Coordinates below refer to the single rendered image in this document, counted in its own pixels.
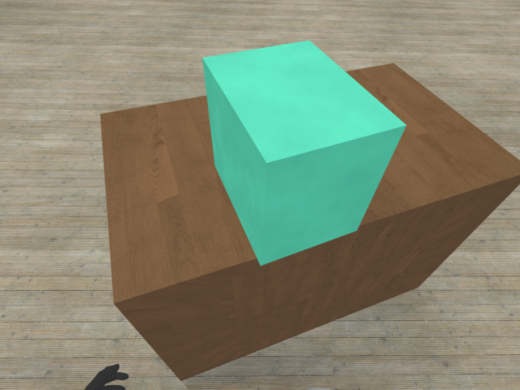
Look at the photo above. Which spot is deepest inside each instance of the pedestal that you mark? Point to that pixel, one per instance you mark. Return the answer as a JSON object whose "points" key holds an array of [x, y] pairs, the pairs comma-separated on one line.
{"points": [[185, 275]]}

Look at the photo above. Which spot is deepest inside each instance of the carton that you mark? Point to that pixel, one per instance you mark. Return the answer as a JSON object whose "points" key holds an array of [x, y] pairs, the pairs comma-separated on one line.
{"points": [[299, 145]]}

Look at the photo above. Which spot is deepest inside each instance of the robot left hand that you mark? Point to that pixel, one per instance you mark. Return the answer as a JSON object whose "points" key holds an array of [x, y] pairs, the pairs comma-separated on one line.
{"points": [[105, 376]]}

